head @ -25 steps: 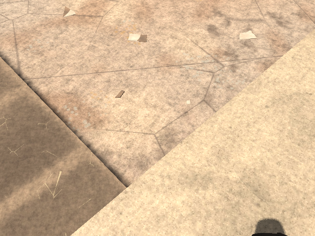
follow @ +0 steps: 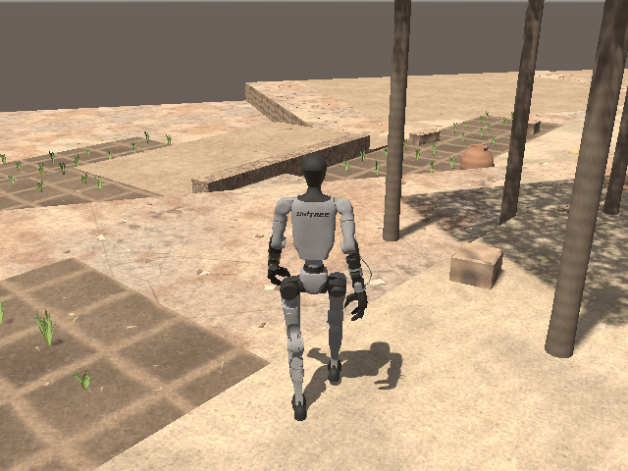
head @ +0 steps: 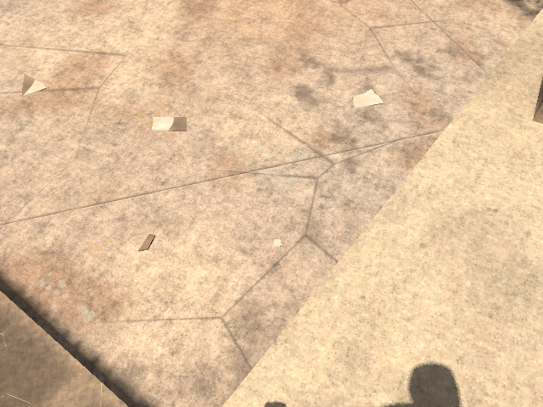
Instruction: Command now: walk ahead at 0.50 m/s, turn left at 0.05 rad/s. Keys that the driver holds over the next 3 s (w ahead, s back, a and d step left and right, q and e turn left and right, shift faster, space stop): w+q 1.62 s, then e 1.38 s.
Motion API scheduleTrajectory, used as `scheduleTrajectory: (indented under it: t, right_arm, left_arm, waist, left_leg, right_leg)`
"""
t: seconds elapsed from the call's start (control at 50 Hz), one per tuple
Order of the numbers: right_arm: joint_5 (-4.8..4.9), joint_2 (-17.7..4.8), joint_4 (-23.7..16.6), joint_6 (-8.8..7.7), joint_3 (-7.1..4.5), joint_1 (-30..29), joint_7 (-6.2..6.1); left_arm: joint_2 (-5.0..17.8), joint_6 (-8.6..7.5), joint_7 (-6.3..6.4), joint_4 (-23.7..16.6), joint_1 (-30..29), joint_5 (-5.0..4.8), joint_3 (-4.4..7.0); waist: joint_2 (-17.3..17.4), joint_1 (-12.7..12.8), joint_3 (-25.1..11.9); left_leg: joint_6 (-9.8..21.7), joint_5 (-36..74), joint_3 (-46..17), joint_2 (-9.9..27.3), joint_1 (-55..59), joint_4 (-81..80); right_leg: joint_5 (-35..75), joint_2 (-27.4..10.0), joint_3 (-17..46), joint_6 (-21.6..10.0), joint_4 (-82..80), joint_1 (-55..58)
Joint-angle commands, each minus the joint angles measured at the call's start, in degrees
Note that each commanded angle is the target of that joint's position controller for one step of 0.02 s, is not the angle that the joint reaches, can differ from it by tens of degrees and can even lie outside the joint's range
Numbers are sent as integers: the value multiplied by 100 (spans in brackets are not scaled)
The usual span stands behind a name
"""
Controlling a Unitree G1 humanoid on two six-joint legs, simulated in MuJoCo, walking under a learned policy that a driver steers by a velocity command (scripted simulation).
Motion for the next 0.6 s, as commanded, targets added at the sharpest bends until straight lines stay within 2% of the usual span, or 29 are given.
scheduleTrajectory:
  t: [0.02, 0.04, 0.06, 0.08, 0.1, 0.12, 0.14, 0.16, 0.18, 0.2, 0.24, 0.28, 0.32, 0.34, 0.36, 0.38, 0.4, 0.42, 0.46, 0.48, 0.5, 0.52, 0.54, 0.56, 0.58, 0.6]
  right_arm:
    - [-20, -921, -106, -7, -172, 207, -92]
    - [-12, -1001, -114, -1, -192, 111, -98]
    - [29, -1029, -157, 16, -196, -46, -82]
    - [117, -862, -332, 0, -143, -78, -53]
    - [326, -118, -427, 20, 4, 695, 6]
    - [153, -839, -329, 81, -183, 337, -39]
    - [122, -882, -510, 73, -235, -157, -17]
    - [98, -775, -589, 70, -222, -418, 10]
    - [36, -700, -591, 128, -244, -473, 30]
    - [10, -602, -622, 219, -242, -408, 75]
    - [-18, -441, -699, 372, -250, -410, 132]
    - [-23, -383, -890, 475, -241, -741, 175]
    - [0, -427, -1180, 518, -231, -1374, 239]
    - [-26, -443, -1349, 497, -225, -1687, 306]
    - [-56, -384, -1481, 513, -188, -1904, 339]
    - [-107, -312, -1507, 514, -146, -1956, 349]
    - [-72, -441, -1465, 484, -190, -1772, 352]
    - [-43, -489, -1461, 475, -200, -1753, 342]
    - [-49, -635, -1480, 504, -242, -1651, 303]
    - [-50, -698, -1451, 542, -275, -1432, 270]
    - [-52, -769, -1578, 619, -275, -1403, 250]
    - [-71, -917, -1512, 642, -347, -1122, 235]
    - [-56, -1009, -1379, 578, -409, -491, 192]
    - [-25, -1336, -1357, 473, -514, -264, 102]
    - [26, -1628, -1584, 386, -449, -809, 146]
    - [182, -1904, -1711, 423, -576, -617, 159]
  left_arm:
    - [505, -155, 56, -371, -103, -15, 128]
    - [589, -199, 94, -207, 461, -8, 186]
    - [724, -261, 149, 123, 1459, 41, 271]
    - [1151, -326, 226, 331, 2503, 200, 400]
    - [1663, -302, 221, 339, 2742, 265, 515]
    - [1339, -208, 188, 256, 2365, 52, 473]
    - [990, -200, 181, 160, 1719, 16, 363]
    - [696, -240, 159, 102, 1358, 18, 290]
    - [562, -291, 180, 127, 1285, 16, 253]
    - [459, -319, 218, 194, 1321, -26, 226]
    - [468, -416, 228, 281, 1609, -59, 224]
    - [608, -467, 228, 309, 1773, -75, 264]
    - [662, -465, 234, 289, 1837, -53, 263]
    - [666, -448, 258, 273, 1836, -49, 247]
    - [744, -439, 286, 264, 1860, -56, 266]
    - [780, -407, 302, 337, 1985, -25, 274]
    - [847, -420, 302, 168, 1734, 47, 285]
    - [895, -425, 291, 95, 1697, 50, 289]
    - [931, -385, 290, 10, 1688, 30, 284]
    - [1019, -342, 310, -26, 1664, 22, 305]
    - [1239, -280, 369, 0, 1710, -49, 357]
    - [1274, -191, 402, 21, 1757, -5, 376]
    - [1274, -80, 429, -13, 1665, 16, 394]
    - [1085, -2, 419, -126, 1677, 6, 374]
    - [303, -47, 368, -331, 2236, 94, 226]
    - [778, -135, 270, -763, 1798, 128, 283]
  waist:
    - [550, 318, 225]
    - [600, 563, -41]
    - [435, 1000, -515]
    - [11, 1329, -1249]
    - [-1205, 962, -2036]
    - [-239, 1014, -1715]
    - [-109, 768, -790]
    - [6, 638, -351]
    - [-83, 504, -129]
    - [-140, 361, -27]
    - [-121, 250, -89]
    - [-173, 211, 5]
    - [-259, 277, 193]
    - [-170, 329, 222]
    - [-252, 379, 159]
    - [-369, 399, 39]
    - [-318, 256, -183]
    - [-365, 242, -275]
    - [-422, 199, -370]
    - [-546, 101, -445]
    - [-764, 65, -262]
    - [-602, -53, -333]
    - [-379, -379, -626]
    - [493, -468, -687]
    - [1442, 496, -617]
    - [1397, 32, -1080]
  left_leg:
    - [645, 4588, -730, 1775, 42, 476]
    - [571, 5233, -722, 1715, -24, 1063]
    - [459, 5122, -560, 1470, -400, 2148]
    - [348, 3414, -401, 1182, -1571, 3758]
    - [86, -1145, -114, 177, -3595, 5821]
    - [153, -1114, -795, 344, -4021, 6279]
    - [172, -589, -854, 612, -4166, 6234]
    - [163, -191, -847, 819, -4010, 5933]
    - [133, -4, -849, 931, -3790, 5715]
    - [78, 134, -863, 1014, -3557, 5524]
    - [16, 270, -805, 1003, -3473, 5358]
    - [-19, 641, -701, 1045, -3776, 5097]
    - [-51, 1104, -552, 1029, -4077, 4577]
    - [-69, 1388, -476, 945, -4065, 4170]
    - [-112, 1630, -245, 818, -3814, 3901]
    - [-100, 1774, -134, 753, -3655, 3974]
    - [-75, 2389, 200, 544, -3100, 4190]
    - [-21, 2343, 265, 494, -2829, 4218]
    - [154, 1730, 434, 252, -2298, 4149]
    - [265, 1211, 520, 84, -1989, 4136]
    - [396, -435, 108, 198, -2160, 3346]
    - [516, -695, 175, 86, -2046, 3089]
    - [687, -496, -77, 60, -1444, 2362]
    - [904, -270, -1367, 750, -980, 1187]
    - [1238, 2856, -3601, 2013, -228, 1676]
    - [2237, 2108, -5088, 2404, 240, 562]
  right_leg:
    - [-453, 271, -69, -234, -425, 365]
    - [-606, 459, -104, -329, -565, 1066]
    - [-376, 536, -117, -459, -952, 2278]
    - [-822, -518, 979, -735, -1057, 3865]
    - [-1281, -2311, 3653, -1466, -1573, 5359]
    - [-2033, -2142, 3907, -1408, -1981, 4709]
    - [-2140, -1928, 3012, -1197, -2180, 3832]
    - [-1638, -1682, 2353, -985, -2444, 3105]
    - [-1164, -1446, 1811, -758, -2546, 2671]
    - [-621, -1283, 1329, -594, -2596, 2346]
    - [182, -1219, 870, -508, -2566, 2261]
    - [524, -1168, 463, -479, -2632, 2260]
    - [740, -1010, 112, -406, -2694, 2238]
    - [1148, -945, -85, -374, -2625, 2236]
    - [1619, -808, -397, -301, -2451, 2163]
    - [2259, -870, -508, -290, -2227, 2241]
    - [2487, -710, -866, -258, -1901, 1933]
    - [2539, -744, -969, -233, -1661, 1827]
    - [3398, -807, -1119, -216, -976, 1826]
    - [4029, -876, -1144, -233, -498, 1858]
    - [4224, -1233, -897, -310, -357, 2171]
    - [4309, -1378, -795, -367, 284, 2523]
    - [3760, -1364, -749, -284, 1466, 2446]
    - [1456, -828, -864, -47, 3380, 1724]
    - [-2828, -37, -270, 132, 4866, -137]
    - [-2696, 366, 519, 385, 4961, -1300]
